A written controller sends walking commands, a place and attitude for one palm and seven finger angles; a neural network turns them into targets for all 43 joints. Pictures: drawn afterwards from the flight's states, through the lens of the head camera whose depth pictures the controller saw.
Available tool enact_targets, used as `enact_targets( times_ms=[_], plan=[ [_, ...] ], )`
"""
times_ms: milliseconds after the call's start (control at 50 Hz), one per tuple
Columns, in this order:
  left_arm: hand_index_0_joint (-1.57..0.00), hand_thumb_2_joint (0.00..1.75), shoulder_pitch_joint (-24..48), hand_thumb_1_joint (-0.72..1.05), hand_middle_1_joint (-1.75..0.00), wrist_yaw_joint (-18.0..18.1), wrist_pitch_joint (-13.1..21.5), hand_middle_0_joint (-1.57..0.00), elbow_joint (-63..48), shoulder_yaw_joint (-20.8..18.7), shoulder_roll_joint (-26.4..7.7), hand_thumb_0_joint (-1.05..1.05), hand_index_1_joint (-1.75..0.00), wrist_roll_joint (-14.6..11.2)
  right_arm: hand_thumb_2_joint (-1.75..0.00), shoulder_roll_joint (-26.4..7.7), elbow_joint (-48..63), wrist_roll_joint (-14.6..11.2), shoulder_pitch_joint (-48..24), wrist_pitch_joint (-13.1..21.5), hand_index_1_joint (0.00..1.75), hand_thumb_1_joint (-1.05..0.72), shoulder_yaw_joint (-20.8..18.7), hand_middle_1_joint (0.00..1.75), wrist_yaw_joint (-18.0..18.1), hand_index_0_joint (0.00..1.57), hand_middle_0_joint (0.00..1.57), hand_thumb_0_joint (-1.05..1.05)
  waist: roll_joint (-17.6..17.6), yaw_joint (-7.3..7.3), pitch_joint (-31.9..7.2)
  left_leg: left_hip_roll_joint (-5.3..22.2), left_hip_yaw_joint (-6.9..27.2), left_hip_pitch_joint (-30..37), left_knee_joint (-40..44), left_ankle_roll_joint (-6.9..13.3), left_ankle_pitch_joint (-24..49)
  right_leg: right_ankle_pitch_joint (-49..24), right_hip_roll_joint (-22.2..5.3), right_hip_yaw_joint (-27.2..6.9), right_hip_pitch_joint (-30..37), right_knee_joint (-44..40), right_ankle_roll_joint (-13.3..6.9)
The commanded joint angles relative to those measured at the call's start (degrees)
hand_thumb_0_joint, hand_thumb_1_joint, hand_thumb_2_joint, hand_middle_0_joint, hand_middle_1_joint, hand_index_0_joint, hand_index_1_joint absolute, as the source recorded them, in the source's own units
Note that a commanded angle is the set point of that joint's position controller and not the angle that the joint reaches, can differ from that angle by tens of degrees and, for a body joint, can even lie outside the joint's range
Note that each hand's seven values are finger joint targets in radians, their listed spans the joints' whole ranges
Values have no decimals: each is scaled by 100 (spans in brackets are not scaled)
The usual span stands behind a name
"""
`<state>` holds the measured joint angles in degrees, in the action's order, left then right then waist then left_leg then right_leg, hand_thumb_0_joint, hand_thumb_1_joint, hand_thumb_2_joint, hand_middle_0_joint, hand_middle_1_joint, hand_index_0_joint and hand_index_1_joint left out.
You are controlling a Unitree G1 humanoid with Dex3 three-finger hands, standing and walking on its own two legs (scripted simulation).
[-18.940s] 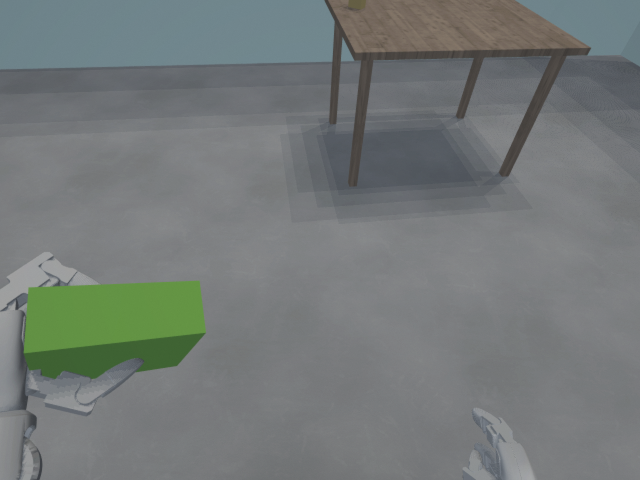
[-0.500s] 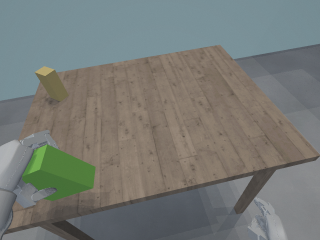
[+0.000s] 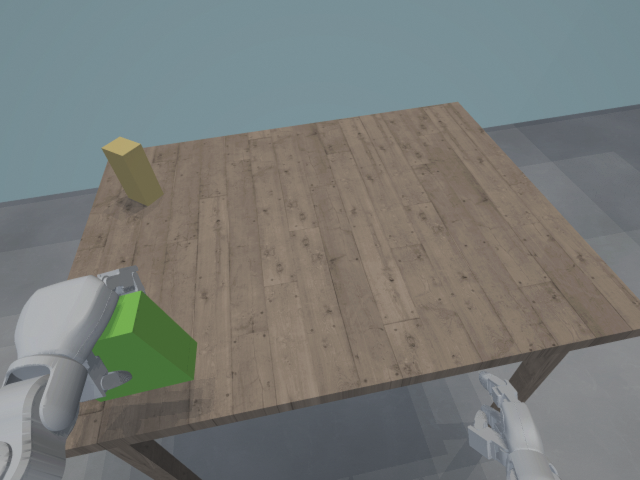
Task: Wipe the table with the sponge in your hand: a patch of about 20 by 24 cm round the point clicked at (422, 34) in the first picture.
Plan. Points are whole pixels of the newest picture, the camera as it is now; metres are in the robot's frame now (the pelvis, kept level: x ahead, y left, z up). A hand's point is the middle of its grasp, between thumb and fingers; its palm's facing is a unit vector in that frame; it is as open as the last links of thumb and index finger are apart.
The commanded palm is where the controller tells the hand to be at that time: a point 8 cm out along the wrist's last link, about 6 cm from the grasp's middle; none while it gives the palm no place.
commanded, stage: turn the palm down, sponge in hand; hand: left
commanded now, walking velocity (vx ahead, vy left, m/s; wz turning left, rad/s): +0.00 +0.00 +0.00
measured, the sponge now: (130, 358) +0.22 +0.28 +0.05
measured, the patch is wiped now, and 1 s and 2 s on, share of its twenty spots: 0.00 0.00 0.00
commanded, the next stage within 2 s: move the sponge above the wiping area in 0.66 s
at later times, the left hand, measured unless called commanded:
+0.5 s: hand (105, 343) +0.21 +0.28 +0.10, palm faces +0.00 -0.07 -1.00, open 9.5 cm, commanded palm +0.18 +0.27 +0.16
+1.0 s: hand (121, 339) +0.22 +0.27 +0.09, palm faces -0.02 -0.07 -1.00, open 9.5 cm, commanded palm +0.20 +0.27 +0.16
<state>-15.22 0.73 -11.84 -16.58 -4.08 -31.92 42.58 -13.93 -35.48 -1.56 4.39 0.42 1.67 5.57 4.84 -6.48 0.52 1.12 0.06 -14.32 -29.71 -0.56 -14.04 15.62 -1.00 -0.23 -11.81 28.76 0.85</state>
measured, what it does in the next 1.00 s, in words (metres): stands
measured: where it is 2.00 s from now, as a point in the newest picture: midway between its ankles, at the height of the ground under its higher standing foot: outside the picture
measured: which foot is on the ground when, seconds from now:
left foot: down 0.00-1.00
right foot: down 0.00-1.00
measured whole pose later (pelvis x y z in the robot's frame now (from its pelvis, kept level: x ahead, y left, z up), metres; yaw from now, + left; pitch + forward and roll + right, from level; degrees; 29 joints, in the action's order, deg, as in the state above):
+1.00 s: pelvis -0.01 -0.01 +0.01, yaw +0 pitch -4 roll +0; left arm -6.7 -0.6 -14.2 -5.7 2.4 -28.5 52.3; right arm -14.7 -39.6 -1.6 0.9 0.1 1.1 4.3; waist 6.1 -7.2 1.7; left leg 1.4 -0.1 -10.0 -24.3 -1.0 -10.5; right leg 12.8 -0.6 -0.5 -8.4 25.0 0.2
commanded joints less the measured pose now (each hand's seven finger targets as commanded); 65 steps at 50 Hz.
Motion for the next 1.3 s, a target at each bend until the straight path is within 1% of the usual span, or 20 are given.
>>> enact_targets(
  times_ms=[0, 40, 60, 240, 260, 340, 380, 440, 460, 540, 740, 760, 940, 960, 1040, 1060, 1140, 1160, 1240, 1280],
  plan=[
    [-120, 130, 1138, 10, -160, 285, -8, -120, -981, -817, -1234, 0, -160, 389, -90, -590, 878, 28, -1072, 276, 30, -90, -185, 30, -25, 20, 20, 0, 168, -44, -1097, -20, 278, 711, 602, 114, 1188, -733, 116, -38, 102, -523, -344],
    [-120, 130, 1264, 10, -160, 275, -118, -120, -974, -944, -1388, 0, -160, 506, -90, -597, 837, 9, -1301, 265, 30, -90, -158, 30, -63, 20, 20, 0, 188, -90, -957, -53, 335, 712, 662, 107, 1121, -737, 202, -193, 171, -567, -409],
    [-120, 130, 1215, 10, -160, 231, -153, -120, -967, -531, -971, 0, -160, 496, -90, -557, 877, 1, -1227, 257, 30, -90, -161, 30, -80, 20, 20, 0, 209, -17, -1014, -21, 256, 721, 667, 141, 1133, -756, 143, -2, 217, -577, -373],
    [-120, 130, 1559, 10, -160, 130, -371, -120, -610, -767, -1411, 0, -160, 1037, -90, -609, 727, 13, -1550, 159, 30, -90, -154, 30, -203, 20, 20, 0, -1, -176, -849, -140, 408, 752, 820, 162, 1126, -695, 203, -386, 351, -779, -465],
    [-120, 130, 1463, 10, -160, 93, -356, -120, -612, -353, -934, 0, -160, 939, -90, -559, 781, -8, -1439, 165, 30, -90, -163, 30, -206, 20, 20, 0, -21, -76, -893, -92, 290, 773, 801, 191, 1099, -667, 138, -159, 351, -774, -412],
    [-120, 130, 1513, 10, -160, 80, -250, -120, -750, -709, -1326, 0, -160, 925, -90, -600, 729, 5, -1558, 191, 30, -90, -186, 30, -182, 20, 20, 0, -18, -130, -935, -142, 339, 876, 818, 180, 1031, -639, 189, -428, 381, -869, -446],
    [-120, 130, 1478, 10, -160, 49, -217, -120, -591, -431, -1034, 0, -160, 910, -90, -557, 716, 0, -1433, 211, 30, -90, -189, 30, -177, 20, 20, 0, -152, -71, -861, -135, 295, 848, 809, 195, 1069, -618, 121, -279, 323, -887, -398],
    [-120, 130, 1695, 10, -160, 76, -200, -120, -644, -725, -1376, 0, -160, 990, -90, -609, 673, 20, -1604, 212, 30, -90, -191, 30, -153, 20, 20, 0, -42, -136, -833, -190, 315, 918, 799, 190, 955, -556, 195, -525, 277, -953, -451],
    [-120, 130, 1593, 10, -160, 63, -198, -120, -526, -367, -950, 0, -160, 926, -90, -553, 704, 5, -1493, 228, 30, -90, -191, 30, -149, 20, 20, 0, -125, -50, -758, -155, 216, 866, 792, 210, 877, -454, 129, -319, 247, -960, -397],
    [-120, 130, 1624, 10, -160, 133, -109, -120, -662, -757, -1337, 0, -160, 952, -90, -602, 658, 23, -1570, 259, 30, -90, -223, 30, -124, 20, 20, 0, -71, -132, -942, -174, 269, 978, 784, 191, 949, -522, 183, -560, 329, -976, -445],
    [-120, 130, 1770, 10, -160, 155, -172, -120, -582, -717, -1339, 0, -160, 1016, -90, -611, 638, 21, -1654, 284, 30, -90, -214, 30, -125, 20, 20, 0, 1, -153, -839, -213, 284, 953, 816, 180, 913, -516, 181, -601, 292, -983, -459],
    [-120, 130, 1656, 10, -160, 128, -185, -120, -482, -301, -864, 0, -160, 973, -90, -546, 669, 3, -1555, 291, 30, -90, -206, 30, -136, 20, 20, 0, -93, -77, -825, -179, 213, 906, 807, 195, 874, -461, 135, -354, 283, -949, -410],
    [-120, 130, 2462, 10, -160, 168, -148, -120, -196, -439, -1205, 0, -160, 1155, -90, -601, 589, 9, -1576, 307, 30, -90, -222, 30, -73, 20, 20, 0, -60, -81, -918, -237, 241, 959, 857, 184, 674, -351, 210, -549, 221, -982, -459],
    [-120, 130, 2238, 10, -160, 176, -142, -120, -142, -209, -882, 0, -160, 1135, -90, -560, 612, 2, -1508, 319, 30, -90, -226, 30, -84, 20, 20, 0, -18, -66, -960, -206, 192, 952, 823, 203, 790, -432, 173, -368, 261, -926, -440],
    [-120, 130, 2138, 10, -160, 283, -156, -120, -179, -514, -1164, 0, -160, 1189, -90, -621, 569, 33, -1536, 282, 30, -90, -242, 30, -123, 20, 20, 0, -15, -145, -1088, -196, 276, 999, 829, 156, 1080, -709, 218, -512, 368, -889, -492],
    [-120, 130, 2050, 10, -160, 286, -184, -120, -189, -259, -832, 0, -160, 1168, -90, -566, 630, 17, -1527, 292, 30, -90, -230, 30, -151, 20, 20, 0, 37, -136, -1144, -179, 218, 989, 806, 176, 1178, -815, 171, -323, 383, -831, -461],
    [-120, 130, 2033, 10, -160, 320, -360, -120, -4, -398, -998, 0, -160, 1166, -90, -626, 573, 4, -1575, 228, 30, -90, -244, 30, -160, 20, 20, 0, -160, -135, -913, -176, 263, 919, 836, 149, 1090, -733, 209, -472, 275, -888, -475],
    [-120, 130, 1989, 10, -160, 297, -376, -120, 7, -52, -611, 0, -160, 1110, -90, -586, 619, -21, -1490, 242, 30, -90, -237, 30, -169, 20, 20, 0, -172, -54, -978, -150, 192, 888, 824, 172, 1080, -738, 165, -286, 298, -853, -432],
    [-120, 130, 1827, 10, -160, 306, -341, -120, -223, -351, -973, 0, -160, 1189, -90, -628, 615, 10, -1528, 240, 30, -90, -270, 30, -184, 20, 20, 0, -70, -149, -1167, -173, 277, 1019, 757, 173, 1349, -1001, 211, -475, 410, -810, -486],
    [-120, 130, 1965, 10, -160, 283, -274, -120, -216, -78, -708, 0, -160, 1187, -90, -588, 607, 3, -1406, 263, 30, -90, -269, 30, -203, 20, 20, 0, -246, -47, -1167, -143, 268, 1021, 714, 182, 1471, -1120, 171, -317, 326, -782, -445]
  ],
)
